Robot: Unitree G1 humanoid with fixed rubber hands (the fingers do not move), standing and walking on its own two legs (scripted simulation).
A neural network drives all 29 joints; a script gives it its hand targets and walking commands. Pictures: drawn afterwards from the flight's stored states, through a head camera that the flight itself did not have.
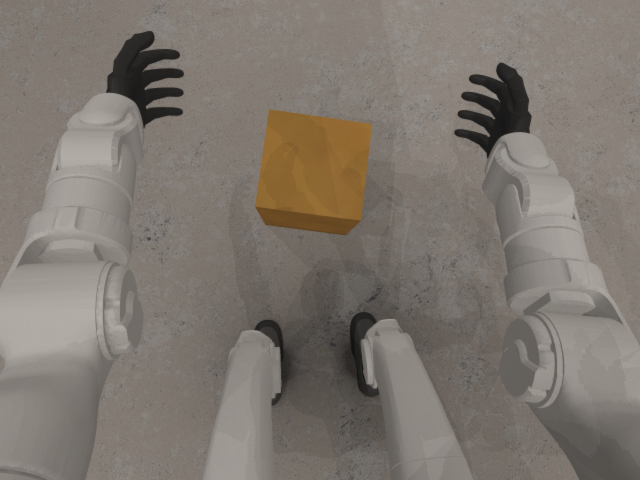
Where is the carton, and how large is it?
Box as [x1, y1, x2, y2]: [255, 109, 371, 234]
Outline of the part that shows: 269,109 255,207 265,224 345,234 360,220 371,124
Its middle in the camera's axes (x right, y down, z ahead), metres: -0.01 -0.14 +0.90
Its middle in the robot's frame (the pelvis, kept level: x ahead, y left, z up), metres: +0.55 -0.03 -0.53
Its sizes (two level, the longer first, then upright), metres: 0.210 0.200 0.250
